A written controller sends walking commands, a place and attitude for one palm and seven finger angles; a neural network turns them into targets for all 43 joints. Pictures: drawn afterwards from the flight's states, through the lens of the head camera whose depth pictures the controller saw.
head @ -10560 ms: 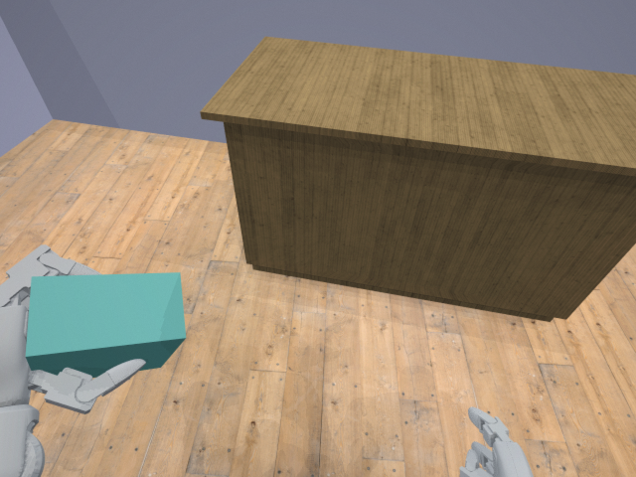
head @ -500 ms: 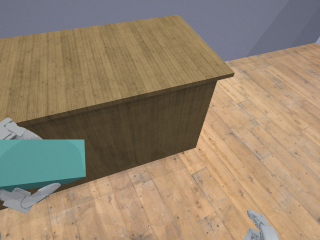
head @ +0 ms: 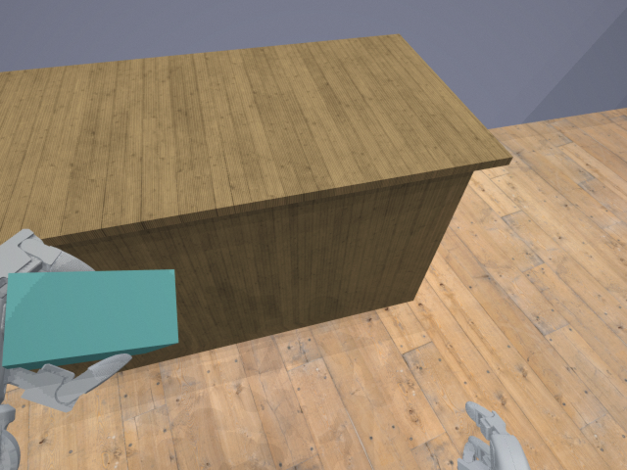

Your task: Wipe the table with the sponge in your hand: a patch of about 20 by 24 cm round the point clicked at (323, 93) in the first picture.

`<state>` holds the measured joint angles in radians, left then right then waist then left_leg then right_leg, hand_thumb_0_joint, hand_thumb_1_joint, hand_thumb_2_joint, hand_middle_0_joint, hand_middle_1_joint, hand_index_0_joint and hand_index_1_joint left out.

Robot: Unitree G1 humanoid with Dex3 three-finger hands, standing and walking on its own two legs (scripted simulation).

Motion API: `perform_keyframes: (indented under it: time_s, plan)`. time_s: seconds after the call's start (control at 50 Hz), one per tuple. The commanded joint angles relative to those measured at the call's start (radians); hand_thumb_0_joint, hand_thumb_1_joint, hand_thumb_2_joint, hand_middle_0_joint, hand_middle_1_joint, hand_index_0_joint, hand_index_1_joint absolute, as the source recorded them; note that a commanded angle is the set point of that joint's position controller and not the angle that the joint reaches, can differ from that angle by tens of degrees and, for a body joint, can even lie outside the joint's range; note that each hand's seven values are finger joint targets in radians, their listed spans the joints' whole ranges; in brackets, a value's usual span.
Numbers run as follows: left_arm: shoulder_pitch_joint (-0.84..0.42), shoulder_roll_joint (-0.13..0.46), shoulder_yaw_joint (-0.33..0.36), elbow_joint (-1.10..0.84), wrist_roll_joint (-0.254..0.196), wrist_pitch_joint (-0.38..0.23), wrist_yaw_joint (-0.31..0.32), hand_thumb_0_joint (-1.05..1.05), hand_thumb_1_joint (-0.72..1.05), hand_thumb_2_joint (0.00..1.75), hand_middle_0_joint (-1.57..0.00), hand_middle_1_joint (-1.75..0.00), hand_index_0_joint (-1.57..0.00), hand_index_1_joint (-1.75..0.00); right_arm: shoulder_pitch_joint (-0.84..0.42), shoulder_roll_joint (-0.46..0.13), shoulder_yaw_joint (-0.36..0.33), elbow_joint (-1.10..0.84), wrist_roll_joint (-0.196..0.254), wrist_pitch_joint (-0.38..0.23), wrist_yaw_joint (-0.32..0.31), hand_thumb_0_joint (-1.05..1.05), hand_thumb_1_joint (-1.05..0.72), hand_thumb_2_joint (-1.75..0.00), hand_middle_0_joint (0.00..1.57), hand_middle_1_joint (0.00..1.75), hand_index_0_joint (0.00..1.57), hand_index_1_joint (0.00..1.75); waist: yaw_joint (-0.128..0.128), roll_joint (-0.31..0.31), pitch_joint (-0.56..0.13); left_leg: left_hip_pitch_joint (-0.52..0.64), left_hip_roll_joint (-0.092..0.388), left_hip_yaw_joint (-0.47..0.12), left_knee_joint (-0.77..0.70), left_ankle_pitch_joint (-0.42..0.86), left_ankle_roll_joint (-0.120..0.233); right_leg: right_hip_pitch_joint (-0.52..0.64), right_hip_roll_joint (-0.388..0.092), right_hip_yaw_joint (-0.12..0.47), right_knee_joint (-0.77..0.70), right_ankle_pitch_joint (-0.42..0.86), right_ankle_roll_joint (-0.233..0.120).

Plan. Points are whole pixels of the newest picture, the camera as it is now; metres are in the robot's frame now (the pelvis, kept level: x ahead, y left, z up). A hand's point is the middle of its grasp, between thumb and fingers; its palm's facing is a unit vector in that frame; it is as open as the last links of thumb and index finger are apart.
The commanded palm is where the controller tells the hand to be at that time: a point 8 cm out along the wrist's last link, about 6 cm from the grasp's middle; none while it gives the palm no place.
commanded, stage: take the last steps up to it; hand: left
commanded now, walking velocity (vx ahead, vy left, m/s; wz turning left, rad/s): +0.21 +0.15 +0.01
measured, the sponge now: (114, 320) +0.22 +0.20 +0.15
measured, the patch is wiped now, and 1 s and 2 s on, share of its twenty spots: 0.00 0.00 0.00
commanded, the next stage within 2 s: come to a stop and stand still in 0.60 s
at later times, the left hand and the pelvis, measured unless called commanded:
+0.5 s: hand (51, 254) +0.28 +0.28 +0.17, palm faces +0.35 -0.80 -0.49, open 10.2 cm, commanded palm +0.22 +0.33 +0.18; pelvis +0.06 +0.05 +0.01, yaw +0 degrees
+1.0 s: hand (25, 223) +0.31 +0.32 +0.17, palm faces +0.35 -0.81 -0.48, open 10.2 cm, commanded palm +0.26 +0.37 +0.18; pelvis +0.09 +0.09 +0.00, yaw -2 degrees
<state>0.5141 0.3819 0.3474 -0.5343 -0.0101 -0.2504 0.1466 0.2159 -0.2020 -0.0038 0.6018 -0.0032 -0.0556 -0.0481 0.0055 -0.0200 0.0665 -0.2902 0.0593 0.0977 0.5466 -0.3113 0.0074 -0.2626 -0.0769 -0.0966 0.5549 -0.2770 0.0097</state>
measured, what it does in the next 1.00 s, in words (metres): steps to the left: right foot, then left foot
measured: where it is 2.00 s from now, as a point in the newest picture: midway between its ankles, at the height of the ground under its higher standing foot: outside the picture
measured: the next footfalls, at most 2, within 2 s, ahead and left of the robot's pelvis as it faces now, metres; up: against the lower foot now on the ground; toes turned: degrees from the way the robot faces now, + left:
right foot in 0.28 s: +0.08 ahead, -0.06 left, +0.00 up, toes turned -9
left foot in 0.62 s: +0.16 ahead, +0.22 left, +0.00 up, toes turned +9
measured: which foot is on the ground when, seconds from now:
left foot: down 0.00-0.28, up 0.30-0.60, down 0.62-0.96, up 0.98-1.00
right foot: down 0.00-0.02, up 0.04-0.26, down 0.28-0.62, up 0.64-0.88, down 0.90-1.00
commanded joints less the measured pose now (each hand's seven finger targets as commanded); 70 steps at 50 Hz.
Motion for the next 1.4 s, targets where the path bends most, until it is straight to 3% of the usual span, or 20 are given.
perform_keyframes:
  time_s: [0.0,0.02,0.06,0.22,0.28,0.34,0.4,0.54,0.56,0.62,0.72,0.86,0.94,1.0,1.12,1.14,1.16,1.18,1.28,1.38]
  plan:
    - [-0.153,0.151,0.128,-0.229,-0.016,-0.056,0.033,0.00,0.10,1.30,-1.20,-1.60,-1.20,-1.60,-0.061,-0.126,-0.059,-0.156,0.016,-0.066,-0.021,0.00,-0.90,-0.90,0.20,0.30,0.20,0.30,-0.014,0.256,-0.151,0.263,0.208,-0.267,-0.213,0.169,0.122,-0.197,0.041,-0.011,0.252,-0.206,0.002]
    - [-0.149,0.184,0.144,-0.220,-0.008,-0.063,0.025,0.00,0.10,1.30,-1.20,-1.60,-1.20,-1.60,-0.066,-0.114,-0.057,-0.138,0.009,-0.075,-0.024,0.00,-0.90,-0.90,0.20,0.30,0.20,0.30,-0.016,0.331,-0.157,0.226,0.289,-0.394,-0.283,0.124,0.183,-0.256,0.041,0.000,0.434,-0.357,0.009]
    - [-0.131,0.154,0.119,-0.192,-0.003,-0.058,0.021,0.00,0.10,1.30,-1.20,-1.60,-1.20,-1.60,-0.066,-0.107,-0.058,-0.121,0.009,-0.092,-0.015,0.00,-0.90,-0.90,0.20,0.30,0.20,0.30,-0.016,0.241,-0.107,0.181,0.283,-0.366,-0.249,0.185,0.228,-0.296,-0.005,0.043,0.488,-0.281,0.010]
    - [-0.068,0.163,0.132,-0.185,-0.010,-0.031,0.021,0.00,0.10,1.30,-1.20,-1.60,-1.20,-1.60,-0.074,-0.115,-0.045,-0.109,0.015,-0.088,-0.013,0.00,-0.90,-0.90,0.20,0.30,0.20,0.30,-0.004,0.174,-0.158,0.007,0.153,-0.117,-0.064,0.191,0.097,0.112,0.021,-0.048,-0.093,-0.011,-0.002]
    - [-0.102,0.199,0.179,-0.099,-0.029,-0.031,0.026,0.00,0.10,1.30,-1.20,-1.60,-1.20,-1.60,-0.077,-0.098,-0.055,-0.127,0.019,-0.065,0.001,0.00,-0.90,-0.90,0.20,0.30,0.20,0.30,-0.001,-0.289,-0.154,-0.361,-0.037,-0.029,0.479,-0.218,-0.019,0.282,-0.404,0.574,-0.272,0.146,-0.202]
    - [-0.079,0.188,0.177,-0.139,-0.029,-0.052,0.021,0.00,0.10,1.30,-1.20,-1.60,-1.20,-1.60,-0.111,-0.083,-0.035,-0.110,0.015,-0.040,0.011,0.00,-0.90,-0.90,0.20,0.30,0.20,0.30,-0.004,-0.091,-0.107,-0.406,0.028,-0.126,0.631,-0.121,-0.039,0.242,-0.369,0.378,-0.233,0.348,-0.203]
    - [-0.029,0.174,0.165,-0.147,-0.009,-0.070,0.025,0.00,0.10,1.30,-1.20,-1.60,-1.20,-1.60,-0.112,-0.078,-0.029,-0.113,0.004,-0.028,0.007,0.00,-0.90,-0.90,0.20,0.30,0.20,0.30,-0.006,-0.115,-0.133,-0.275,0.033,-0.053,0.404,-0.064,-0.038,0.187,-0.276,0.149,-0.174,0.592,-0.140]
    - [-0.050,0.171,0.156,-0.257,-0.007,-0.052,0.048,0.00,0.10,1.30,-1.20,-1.60,-1.20,-1.60,-0.081,-0.084,-0.060,-0.148,0.001,-0.040,-0.014,0.00,-0.90,-0.90,0.20,0.30,0.20,0.30,-0.009,-0.083,-0.199,0.086,-0.043,0.090,-0.096,0.133,-0.024,0.118,-0.192,0.067,-0.018,0.348,-0.068]
    - [-0.071,0.173,0.158,-0.273,-0.009,-0.058,0.047,0.00,0.10,1.30,-1.20,-1.60,-1.20,-1.60,-0.069,-0.099,-0.069,-0.151,0.005,-0.044,-0.020,0.00,-0.90,-0.90,0.20,0.30,0.20,0.30,-0.018,0.026,-0.210,0.169,0.002,0.056,-0.131,0.165,-0.006,0.052,-0.149,0.044,0.088,0.268,-0.041]
    - [-0.077,0.212,0.183,-0.254,-0.007,-0.083,0.037,0.00,0.10,1.30,-1.20,-1.60,-1.20,-1.60,-0.056,-0.123,-0.081,-0.145,0.010,-0.068,-0.021,0.00,-0.90,-0.90,0.20,0.30,0.20,0.30,-0.004,0.367,-0.238,0.287,0.333,-0.379,-0.203,0.443,0.208,-0.290,0.013,0.011,0.579,-0.397,0.016]
    - [-0.049,0.160,0.143,-0.299,-0.027,-0.054,0.022,0.00,0.10,1.30,-1.20,-1.60,-1.20,-1.60,-0.067,-0.104,-0.058,-0.138,0.018,-0.084,0.000,0.00,-0.90,-0.90,0.20,0.30,0.20,0.30,-0.010,0.219,-0.192,0.194,0.238,-0.171,-0.164,0.555,0.154,-0.212,0.005,-0.001,0.374,-0.180,0.028]
    - [-0.028,0.159,0.153,-0.198,-0.037,0.009,0.023,0.00,0.10,1.30,-1.20,-1.60,-1.20,-1.60,-0.074,-0.096,-0.015,-0.157,0.011,-0.062,-0.006,0.00,-0.90,-0.90,0.20,0.30,0.20,0.30,-0.010,0.179,-0.181,0.090,0.232,-0.096,-0.101,0.459,0.052,0.086,0.046,-0.005,-0.094,0.057,0.017]
    - [-0.056,0.160,0.139,-0.125,-0.047,0.039,0.020,0.00,0.10,1.30,-1.20,-1.60,-1.20,-1.60,-0.070,-0.071,-0.011,-0.164,0.022,-0.049,-0.004,0.00,-0.90,-0.90,0.20,0.30,0.20,0.30,-0.018,-0.175,-0.192,-0.068,-0.015,-0.009,0.194,-0.085,-0.049,0.158,-0.224,0.333,-0.180,0.656,-0.121]
    - [-0.066,0.165,0.137,-0.163,-0.033,0.033,0.028,0.00,0.10,1.30,-1.20,-1.60,-1.20,-1.60,-0.115,-0.045,0.010,-0.157,0.015,-0.037,-0.004,0.00,-0.90,-0.90,0.20,0.30,0.20,0.30,-0.007,-0.107,-0.190,-0.131,-0.023,-0.088,0.372,-0.187,-0.044,0.174,-0.265,0.293,-0.183,0.644,-0.159]
    - [-0.027,0.174,0.150,-0.228,-0.023,0.018,0.046,0.00,0.10,1.30,-1.20,-1.60,-1.20,-1.60,-0.112,-0.070,-0.002,-0.165,0.004,-0.015,-0.028,0.00,-0.90,-0.90,0.20,0.30,0.20,0.30,0.007,-0.059,-0.205,-0.049,-0.034,-0.034,0.083,-0.079,-0.030,0.195,-0.198,0.198,-0.187,0.414,-0.132]
    - [-1.091,0.897,0.690,-0.379,0.080,-0.063,0.036,0.00,0.10,1.30,-1.20,-1.60,-1.20,-1.60,0.073,-0.085,-0.060,-0.100,-0.041,-0.122,-0.027,0.00,-0.90,-0.90,0.20,0.30,0.20,0.30,0.024,-0.244,-0.085,-0.141,-0.097,0.079,0.084,0.013,-0.050,0.099,-0.056,0.230,-0.241,0.595,-0.021]
    - [-0.531,0.350,0.345,0.221,0.010,-0.045,-0.012,0.00,0.10,1.30,-1.20,-1.60,-1.20,-1.60,-0.008,-0.059,-0.065,-0.067,-0.022,-0.137,-0.023,0.00,-0.90,-0.90,0.20,0.30,0.20,0.30,0.044,-0.113,-0.281,-0.030,-0.076,-0.087,0.019,0.070,0.003,0.179,-0.152,0.253,-0.117,0.586,-0.124]
    - [-0.320,0.212,0.218,0.198,-0.018,-0.048,-0.024,0.00,0.10,1.30,-1.20,-1.60,-1.20,-1.60,0.004,-0.094,-0.051,-0.133,0.005,-0.141,-0.003,0.00,-0.90,-0.90,0.20,0.30,0.20,0.30,0.050,0.062,-0.238,0.033,-0.066,-0.025,-0.048,0.132,-0.012,0.204,-0.123,0.264,-0.170,0.534,-0.073]
    - [-0.165,0.120,0.048,-0.091,-0.045,-0.088,-0.030,0.00,0.10,1.30,-1.20,-1.60,-1.20,-1.60,-0.067,-0.136,-0.041,-0.164,0.018,-0.157,0.046,0.00,-0.90,-0.90,0.20,0.30,0.20,0.30,0.047,0.188,-0.154,-0.008,0.045,-0.164,-0.223,0.144,0.033,0.186,-0.022,0.133,-0.106,0.117,-0.023]
    - [-0.262,0.187,0.131,-0.095,-0.033,-0.086,-0.017,0.00,0.10,1.30,-1.20,-1.60,-1.20,-1.60,-0.072,-0.135,-0.032,-0.193,0.023,-0.171,0.037,0.00,-0.90,-0.90,0.20,0.30,0.20,0.30,0.045,0.096,-0.058,-0.224,0.082,-0.200,-0.335,-0.205,0.058,0.220,0.024,0.093,-0.022,-0.028,-0.018]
